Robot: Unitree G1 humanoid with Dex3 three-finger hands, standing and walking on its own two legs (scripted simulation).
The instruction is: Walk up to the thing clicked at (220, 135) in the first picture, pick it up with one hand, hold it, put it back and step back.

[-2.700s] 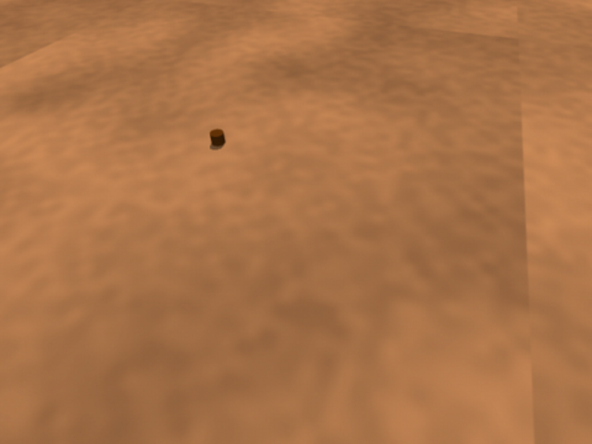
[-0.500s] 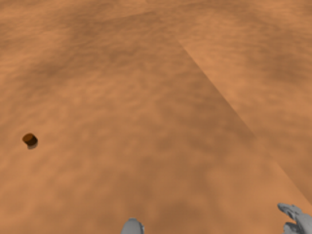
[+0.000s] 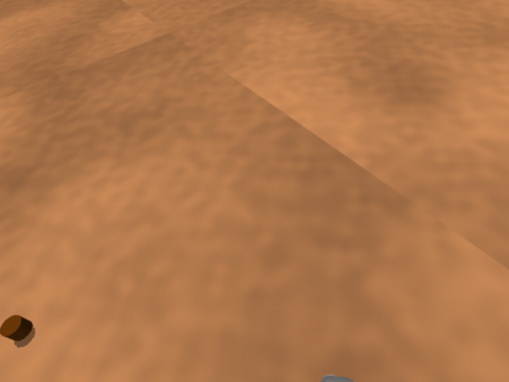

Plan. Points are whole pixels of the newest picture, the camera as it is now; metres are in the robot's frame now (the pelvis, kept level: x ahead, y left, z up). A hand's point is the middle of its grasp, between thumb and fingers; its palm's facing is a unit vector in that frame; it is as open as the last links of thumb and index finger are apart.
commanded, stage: walk up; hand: left
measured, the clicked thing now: (16, 328) +0.58 +1.04 -0.71
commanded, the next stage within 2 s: none
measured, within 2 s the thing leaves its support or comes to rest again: neither
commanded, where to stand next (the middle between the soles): +0.12 +1.01 m, yaw -31 degrees
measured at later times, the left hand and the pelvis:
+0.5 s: hand out of the picture +0.18 +0.56 -0.14, palm faces -0.18 -0.79 -0.58, open 7.4 cm; pelvis +0.07 +0.25 -0.01, yaw -8 degrees
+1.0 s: hand out of the picture +0.26 +0.73 -0.11, palm faces -0.24 -0.75 -0.61, open 7.4 cm; pelvis +0.09 +0.45 -0.01, yaw -15 degrees
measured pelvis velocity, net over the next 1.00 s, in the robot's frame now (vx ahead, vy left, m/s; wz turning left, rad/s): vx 0.09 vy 0.45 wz -0.26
